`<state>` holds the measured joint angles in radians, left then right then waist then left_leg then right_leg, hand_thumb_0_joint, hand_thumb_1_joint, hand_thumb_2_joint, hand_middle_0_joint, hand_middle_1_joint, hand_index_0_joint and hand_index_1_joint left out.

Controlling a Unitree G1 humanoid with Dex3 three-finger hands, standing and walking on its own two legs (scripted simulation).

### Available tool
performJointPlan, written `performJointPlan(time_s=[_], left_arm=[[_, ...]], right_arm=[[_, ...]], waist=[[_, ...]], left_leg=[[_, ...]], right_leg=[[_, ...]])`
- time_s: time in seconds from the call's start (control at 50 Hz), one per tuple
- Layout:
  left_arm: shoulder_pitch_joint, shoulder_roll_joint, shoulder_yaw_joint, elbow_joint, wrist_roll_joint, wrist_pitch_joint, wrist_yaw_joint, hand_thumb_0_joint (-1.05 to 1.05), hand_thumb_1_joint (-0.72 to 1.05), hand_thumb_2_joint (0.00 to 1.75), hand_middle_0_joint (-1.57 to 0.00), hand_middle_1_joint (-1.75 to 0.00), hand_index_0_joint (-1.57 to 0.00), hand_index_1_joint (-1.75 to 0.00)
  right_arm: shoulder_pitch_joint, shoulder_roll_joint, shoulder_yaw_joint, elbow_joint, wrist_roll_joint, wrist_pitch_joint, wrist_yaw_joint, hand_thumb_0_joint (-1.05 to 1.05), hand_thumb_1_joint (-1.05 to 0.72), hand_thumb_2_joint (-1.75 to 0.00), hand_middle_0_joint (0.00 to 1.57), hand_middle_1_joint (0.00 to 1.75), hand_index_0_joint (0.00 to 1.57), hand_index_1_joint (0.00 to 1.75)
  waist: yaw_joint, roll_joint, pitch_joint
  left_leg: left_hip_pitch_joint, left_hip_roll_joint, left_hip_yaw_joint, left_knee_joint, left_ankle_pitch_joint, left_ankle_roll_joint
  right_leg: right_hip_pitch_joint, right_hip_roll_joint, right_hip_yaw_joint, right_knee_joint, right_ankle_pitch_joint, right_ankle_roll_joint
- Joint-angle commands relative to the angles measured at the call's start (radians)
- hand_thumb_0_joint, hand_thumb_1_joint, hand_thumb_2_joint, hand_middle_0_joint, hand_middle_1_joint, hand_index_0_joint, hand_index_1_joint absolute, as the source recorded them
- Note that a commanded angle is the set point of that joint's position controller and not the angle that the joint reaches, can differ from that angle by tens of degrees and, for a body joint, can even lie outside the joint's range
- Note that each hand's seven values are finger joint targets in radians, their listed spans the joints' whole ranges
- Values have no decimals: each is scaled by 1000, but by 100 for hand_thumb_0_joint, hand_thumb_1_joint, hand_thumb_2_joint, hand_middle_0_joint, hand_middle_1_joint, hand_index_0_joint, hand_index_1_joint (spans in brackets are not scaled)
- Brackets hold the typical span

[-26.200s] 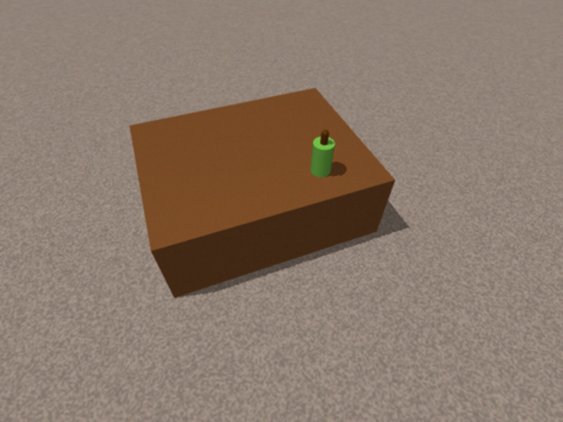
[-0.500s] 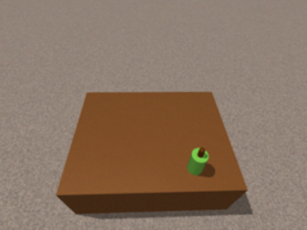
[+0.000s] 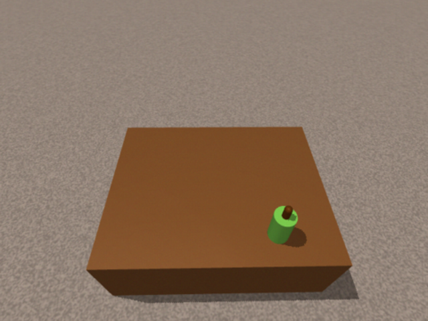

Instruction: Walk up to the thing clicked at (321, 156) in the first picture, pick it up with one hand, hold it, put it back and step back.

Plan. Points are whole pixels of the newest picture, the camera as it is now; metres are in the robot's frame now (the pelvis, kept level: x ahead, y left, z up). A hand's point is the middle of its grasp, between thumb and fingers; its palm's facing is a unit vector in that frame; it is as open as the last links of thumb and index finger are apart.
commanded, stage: stand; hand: right
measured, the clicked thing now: (283, 221) +0.49 -0.24 -0.36
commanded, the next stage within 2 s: step back in 2.00 s
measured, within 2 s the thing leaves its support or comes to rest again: neither
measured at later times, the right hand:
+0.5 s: hand out of the picture +0.07 -0.25 -0.16, palm faces -0.02 +0.93 -0.36, open 7.4 cm
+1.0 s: hand out of the picture +0.08 -0.25 -0.16, palm faces -0.03 +0.94 -0.35, open 7.4 cm
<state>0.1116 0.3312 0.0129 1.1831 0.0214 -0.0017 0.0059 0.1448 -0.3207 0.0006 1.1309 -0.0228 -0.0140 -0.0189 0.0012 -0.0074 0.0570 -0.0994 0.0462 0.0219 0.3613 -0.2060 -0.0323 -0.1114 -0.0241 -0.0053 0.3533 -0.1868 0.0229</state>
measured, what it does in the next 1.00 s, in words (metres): stands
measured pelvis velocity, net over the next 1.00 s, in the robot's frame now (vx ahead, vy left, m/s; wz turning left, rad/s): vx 0.01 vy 0.00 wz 0.01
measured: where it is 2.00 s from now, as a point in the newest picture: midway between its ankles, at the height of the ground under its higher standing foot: outside the picture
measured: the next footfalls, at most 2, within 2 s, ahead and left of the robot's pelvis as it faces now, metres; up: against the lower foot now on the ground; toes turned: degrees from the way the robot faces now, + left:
none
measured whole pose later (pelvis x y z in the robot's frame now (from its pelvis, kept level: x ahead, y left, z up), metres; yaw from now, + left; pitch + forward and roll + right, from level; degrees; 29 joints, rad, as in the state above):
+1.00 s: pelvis +0.01 +0.00 +0.00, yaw +1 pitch -2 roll +0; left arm 0.11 0.34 0.01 1.16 0.01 -0.01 0.00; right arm 0.13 -0.34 0.00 1.13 -0.02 -0.01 -0.01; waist 0.00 0.00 0.05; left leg -0.09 0.04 0.01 0.33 -0.20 -0.03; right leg -0.10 -0.03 -0.02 0.33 -0.19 0.02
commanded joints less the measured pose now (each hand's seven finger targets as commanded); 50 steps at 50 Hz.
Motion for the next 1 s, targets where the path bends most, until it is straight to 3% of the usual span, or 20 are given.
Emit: performJointPlan(time_s=[0.0,0.24,0.32,0.36,0.4,0.52,0.58,0.74,0.82,0.98], left_arm=[[-28,195,26,-51,0,-22,9,0,90,90,-20,-30,-20,-30],[-40,200,25,-63,-5,-25,7,0,90,90,-20,-30,-20,-30],[-41,214,27,-64,-4,-25,7,0,90,90,-20,-30,-20,-30],[-42,211,28,-70,-5,-28,8,0,90,90,-20,-30,-20,-30],[-35,204,25,-67,-6,-26,6,0,90,90,-20,-30,-20,-30],[-31,212,27,-70,-9,-27,6,0,90,90,-20,-30,-20,-30],[-30,209,28,-72,-9,-24,5,0,90,90,-20,-30,-20,-30],[-34,215,31,-79,-9,-26,5,0,90,90,-20,-30,-20,-30],[-36,211,29,-78,-11,-24,3,0,90,90,-20,-30,-20,-30],[-35,223,33,-84,-10,-26,5,0,90,90,-20,-30,-20,-30]], right_arm=[[-35,-214,-38,-49,3,-16,-12,0,-90,-90,20,30,20,30],[-40,-217,-35,-48,4,-14,-5,0,-90,-90,20,30,20,30],[-42,-216,-36,-49,5,-11,-2,0,-90,-90,20,30,20,30],[-46,-224,-38,-51,6,-12,-3,0,-90,-90,20,30,20,30],[-45,-224,-36,-47,7,-12,-3,0,-90,-90,20,30,20,30],[-45,-223,-35,-46,8,-15,-3,0,-90,-90,20,30,20,30],[-51,-232,-35,-46,7,-14,-3,0,-90,-90,20,30,20,30],[-47,-236,-37,-49,8,-16,-3,0,-90,-90,20,30,20,30],[-45,-228,-33,-46,8,-15,-1,0,-90,-90,20,30,20,30],[-52,-233,-37,-48,7,-16,0,0,-90,-90,20,30,20,30]], waist=[[2,7,-57],[-4,25,-52],[-8,3,-36],[-3,6,-64],[-3,23,-50],[-4,10,-77],[-1,31,-56],[-3,16,-80],[-7,22,-54],[-5,9,-71]], left_leg=[[4,90,-77,-69,150,41],[-19,85,-72,-82,122,40],[-25,83,-81,-90,79,38],[-7,91,-81,-77,143,43],[-21,86,-79,-81,126,38],[7,90,-80,-75,189,38],[-17,86,-81,-88,126,40],[5,92,-82,-72,195,44],[-8,87,-81,-88,148,36],[-3,90,-88,-90,169,38]], right_leg=[[0,-93,66,-59,124,-31],[9,-101,71,-73,117,-29],[-6,-97,68,-85,54,-27],[15,-106,72,-73,128,-30],[14,-101,68,-77,105,-29],[30,-106,63,-63,173,-31],[16,-103,63,-77,116,-29],[33,-112,63,-64,184,-34],[10,-107,64,-74,130,-30],[27,-110,60,-69,146,-35]])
